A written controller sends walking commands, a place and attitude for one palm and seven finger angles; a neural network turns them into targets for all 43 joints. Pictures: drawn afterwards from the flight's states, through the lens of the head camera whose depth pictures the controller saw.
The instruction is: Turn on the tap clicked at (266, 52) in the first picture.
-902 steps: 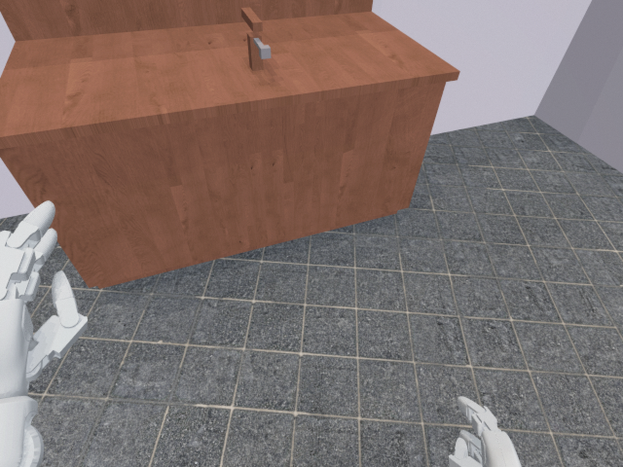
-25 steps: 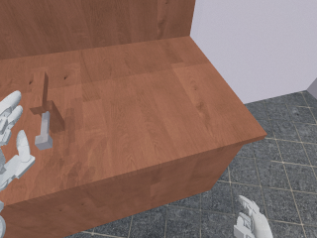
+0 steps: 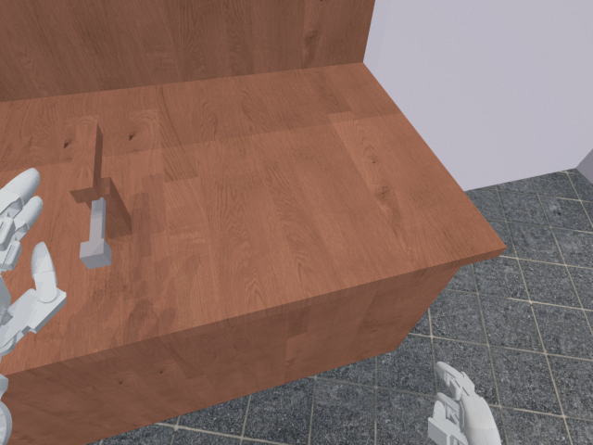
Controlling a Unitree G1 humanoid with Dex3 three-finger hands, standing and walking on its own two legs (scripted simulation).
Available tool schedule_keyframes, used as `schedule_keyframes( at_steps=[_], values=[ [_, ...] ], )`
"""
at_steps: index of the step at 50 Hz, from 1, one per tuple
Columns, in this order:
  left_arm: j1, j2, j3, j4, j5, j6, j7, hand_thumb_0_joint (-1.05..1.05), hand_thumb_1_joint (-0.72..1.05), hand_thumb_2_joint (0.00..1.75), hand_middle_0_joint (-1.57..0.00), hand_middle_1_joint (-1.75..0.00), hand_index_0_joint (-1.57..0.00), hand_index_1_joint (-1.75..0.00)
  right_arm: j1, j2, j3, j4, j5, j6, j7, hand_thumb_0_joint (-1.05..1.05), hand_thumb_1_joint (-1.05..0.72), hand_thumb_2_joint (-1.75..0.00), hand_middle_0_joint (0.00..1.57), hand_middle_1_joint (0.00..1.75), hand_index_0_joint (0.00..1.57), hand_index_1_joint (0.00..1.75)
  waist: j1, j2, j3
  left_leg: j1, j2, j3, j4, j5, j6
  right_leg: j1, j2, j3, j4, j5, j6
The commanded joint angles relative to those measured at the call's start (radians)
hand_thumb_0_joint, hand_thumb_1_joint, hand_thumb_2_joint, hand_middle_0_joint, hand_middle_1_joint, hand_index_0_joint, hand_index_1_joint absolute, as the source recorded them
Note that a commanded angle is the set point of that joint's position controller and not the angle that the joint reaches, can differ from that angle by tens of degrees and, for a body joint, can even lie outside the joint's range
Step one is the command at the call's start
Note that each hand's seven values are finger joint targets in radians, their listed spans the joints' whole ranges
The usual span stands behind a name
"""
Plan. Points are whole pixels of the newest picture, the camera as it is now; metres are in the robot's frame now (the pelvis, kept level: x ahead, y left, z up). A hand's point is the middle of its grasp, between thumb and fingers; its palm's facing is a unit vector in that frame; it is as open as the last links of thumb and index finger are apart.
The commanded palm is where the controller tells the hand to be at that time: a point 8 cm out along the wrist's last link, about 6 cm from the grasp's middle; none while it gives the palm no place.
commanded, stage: shuffle to correct the standing spot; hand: left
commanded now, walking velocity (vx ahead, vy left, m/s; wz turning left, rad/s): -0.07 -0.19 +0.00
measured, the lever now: (96, 253) +0.32 +0.29 +0.06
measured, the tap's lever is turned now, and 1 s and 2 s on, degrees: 0 0 0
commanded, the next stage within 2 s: none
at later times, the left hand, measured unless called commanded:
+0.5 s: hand (64, 291) +0.22 +0.24 +0.16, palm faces +0.33 -0.85 -0.41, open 7.4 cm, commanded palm +0.16 +0.28 +0.18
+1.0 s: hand (59, 295) +0.22 +0.24 +0.17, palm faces +0.34 -0.85 -0.40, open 7.4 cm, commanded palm +0.16 +0.28 +0.18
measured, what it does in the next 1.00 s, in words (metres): stands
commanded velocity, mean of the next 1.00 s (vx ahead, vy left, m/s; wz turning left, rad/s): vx -0.09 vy -0.18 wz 0.00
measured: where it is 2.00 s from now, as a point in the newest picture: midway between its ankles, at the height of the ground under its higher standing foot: outside the picture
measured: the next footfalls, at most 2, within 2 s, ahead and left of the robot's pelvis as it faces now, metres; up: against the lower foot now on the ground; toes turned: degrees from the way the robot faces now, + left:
none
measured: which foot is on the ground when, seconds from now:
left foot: down 0.00-1.00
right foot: down 0.00-1.00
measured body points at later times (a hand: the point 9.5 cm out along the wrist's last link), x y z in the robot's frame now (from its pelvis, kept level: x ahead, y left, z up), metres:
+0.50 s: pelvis +0.00 +0.00 +0.00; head +0.04 +0.01 +0.45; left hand +0.20 +0.28 +0.19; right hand +0.17 -0.23 -0.08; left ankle +0.02 +0.14 -0.73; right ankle +0.03 -0.07 -0.73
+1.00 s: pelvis +0.00 +0.00 +0.00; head +0.03 +0.01 +0.45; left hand +0.19 +0.28 +0.19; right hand +0.18 -0.23 -0.08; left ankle +0.02 +0.14 -0.73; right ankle +0.03 -0.07 -0.73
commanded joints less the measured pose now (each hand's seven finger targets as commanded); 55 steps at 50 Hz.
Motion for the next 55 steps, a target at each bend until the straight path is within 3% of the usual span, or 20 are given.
schedule_keyframes(
  at_steps=[1,3,8,9,13,14,15,19,23,26,31,34,38,42,49,55],
  values=[
    [-0.066,0.166,0.119,-0.216,-0.006,-0.065,0.020,0.00,0.90,0.90,-0.20,-0.30,-0.20,-0.30,-0.071,-0.130,-0.055,-0.154,-0.001,-0.057,-0.009,0.00,-0.90,-0.90,0.20,0.30,0.20,0.30,-0.008,0.083,-0.146,0.039,0.088,-0.105,-0.111,0.008,0.070,0.045,-0.144,0.139,-0.094,0.058,0.044],
    [-0.044,0.174,0.128,-0.225,-0.005,-0.062,0.022,0.00,0.90,0.90,-0.20,-0.30,-0.20,-0.30,-0.085,-0.125,-0.052,-0.154,0.004,-0.057,-0.010,0.00,-0.90,-0.90,0.20,0.30,0.20,0.30,-0.007,0.110,-0.152,0.058,0.097,-0.109,-0.121,0.055,0.072,0.055,-0.136,0.128,-0.080,0.096,0.045],
    [-0.025,0.172,0.132,-0.201,-0.006,-0.060,0.018,0.00,0.90,0.90,-0.20,-0.30,-0.20,-0.30,-0.078,-0.125,-0.053,-0.154,0.004,-0.054,-0.007,0.00,-0.90,-0.90,0.20,0.30,0.20,0.30,-0.006,0.103,-0.161,0.056,0.104,-0.104,-0.110,0.108,0.069,0.085,-0.137,0.119,-0.077,0.140,0.046],
    [-0.031,0.148,0.108,-0.191,-0.008,-0.063,0.013,0.00,0.90,0.90,-0.20,-0.30,-0.20,-0.30,-0.068,-0.128,-0.051,-0.149,-0.001,-0.052,-0.005,0.00,-0.90,-0.90,0.20,0.30,0.20,0.30,-0.010,0.086,-0.162,0.047,0.096,-0.094,-0.105,0.081,0.069,0.084,-0.133,0.116,-0.080,0.126,0.049],
    [-0.027,0.176,0.134,-0.199,-0.011,-0.056,0.020,0.00,0.90,0.90,-0.20,-0.30,-0.20,-0.30,-0.073,-0.124,-0.054,-0.152,0.006,-0.051,-0.005,0.00,-0.90,-0.90,0.20,0.30,0.20,0.30,-0.012,0.068,-0.147,0.056,0.076,-0.087,-0.084,0.036,0.062,0.058,-0.155,0.148,-0.104,0.108,0.030],
    [-0.034,0.154,0.114,-0.193,-0.011,-0.060,0.019,0.00,0.90,0.90,-0.20,-0.30,-0.20,-0.30,-0.065,-0.126,-0.051,-0.144,0.000,-0.048,-0.004,0.00,-0.90,-0.90,0.20,0.30,0.20,0.30,-0.015,0.052,-0.161,0.051,0.070,-0.080,-0.078,0.025,0.063,0.059,-0.154,0.143,-0.105,0.095,0.030],
    [-0.039,0.177,0.136,-0.203,-0.010,-0.059,0.021,0.00,0.90,0.90,-0.20,-0.30,-0.20,-0.30,-0.066,-0.130,-0.059,-0.152,0.002,-0.051,-0.006,0.00,-0.90,-0.90,0.20,0.30,0.20,0.30,-0.010,0.055,-0.161,0.055,0.070,-0.081,-0.071,0.023,0.062,0.057,-0.163,0.155,-0.108,0.098,0.031],
    [-0.032,0.157,0.116,-0.188,-0.013,-0.054,0.024,0.00,0.90,0.90,-0.20,-0.30,-0.20,-0.30,-0.070,-0.123,-0.049,-0.142,-0.001,-0.044,-0.007,0.00,-0.90,-0.90,0.20,0.30,0.20,0.30,-0.018,0.031,-0.148,0.066,0.059,-0.072,-0.056,0.015,0.064,0.026,-0.170,0.162,-0.125,0.082,0.029],
    [-0.039,0.178,0.131,-0.216,-0.012,-0.053,0.030,0.00,0.90,0.90,-0.20,-0.30,-0.20,-0.30,-0.084,-0.123,-0.054,-0.148,0.009,-0.045,-0.008,0.00,-0.90,-0.90,0.20,0.30,0.20,0.30,-0.016,0.073,-0.151,0.084,0.067,-0.090,-0.071,0.048,0.064,0.030,-0.170,0.163,-0.111,0.100,0.022],
    [-0.034,0.173,0.130,-0.206,-0.009,-0.056,0.027,0.00,0.90,0.90,-0.20,-0.30,-0.20,-0.30,-0.076,-0.128,-0.056,-0.151,0.001,-0.044,-0.008,0.00,-0.90,-0.90,0.20,0.30,0.20,0.30,-0.009,0.084,-0.164,0.062,0.097,-0.107,-0.089,0.103,0.071,0.072,-0.152,0.136,-0.089,0.138,0.046],
    [-0.017,0.171,0.130,-0.198,-0.008,-0.054,0.022,0.00,0.90,0.90,-0.20,-0.30,-0.20,-0.30,-0.072,-0.129,-0.058,-0.156,0.003,-0.043,-0.006,0.00,-0.90,-0.90,0.20,0.30,0.20,0.30,-0.008,0.090,-0.176,0.070,0.105,-0.104,-0.080,0.170,0.069,0.100,-0.148,0.123,-0.082,0.193,0.050],
    [-0.013,0.157,0.116,-0.192,-0.013,-0.052,0.021,0.00,0.90,0.90,-0.20,-0.30,-0.20,-0.30,-0.073,-0.127,-0.050,-0.151,0.002,-0.039,-0.005,0.00,-0.90,-0.90,0.20,0.30,0.20,0.30,-0.014,0.066,-0.169,0.068,0.089,-0.088,-0.074,0.126,0.064,0.088,-0.153,0.127,-0.094,0.178,0.041],
    [-0.019,0.180,0.135,-0.207,-0.018,-0.045,0.029,0.00,0.90,0.90,-0.20,-0.30,-0.20,-0.30,-0.078,-0.123,-0.054,-0.154,0.012,-0.040,-0.006,0.00,-0.90,-0.90,0.20,0.30,0.20,0.30,-0.017,0.047,-0.163,0.090,0.062,-0.077,-0.049,0.063,0.058,0.049,-0.181,0.170,-0.119,0.145,0.020],
    [-0.025,0.174,0.133,-0.192,-0.015,-0.044,0.030,0.00,0.90,0.90,-0.20,-0.30,-0.20,-0.30,-0.069,-0.125,-0.055,-0.154,0.005,-0.037,-0.006,0.00,-0.90,-0.90,0.20,0.30,0.20,0.30,-0.015,0.033,-0.156,0.071,0.062,-0.078,-0.045,0.042,0.060,0.043,-0.183,0.174,-0.128,0.114,0.033],
    [-0.032,0.159,0.112,-0.216,-0.011,-0.051,0.030,0.00,0.90,0.90,-0.20,-0.30,-0.20,-0.30,-0.085,-0.126,-0.044,-0.153,0.001,-0.036,-0.009,0.00,-0.90,-0.90,0.20,0.30,0.20,0.30,-0.012,0.103,-0.158,0.056,0.099,-0.109,-0.104,0.098,0.072,0.071,-0.151,0.128,-0.096,0.126,0.051],
    [-0.041,0.166,0.121,-0.209,-0.011,-0.047,0.031,0.00,0.90,0.90,-0.20,-0.30,-0.20,-0.30,-0.076,-0.129,-0.053,-0.160,0.008,-0.042,-0.007,0.00,-0.90,-0.90,0.20,0.30,0.20,0.30,-0.011,0.073,-0.151,0.041,0.085,-0.101,-0.099,0.018,0.063,0.071,-0.159,0.142,-0.113,0.085,0.043]
  ],
)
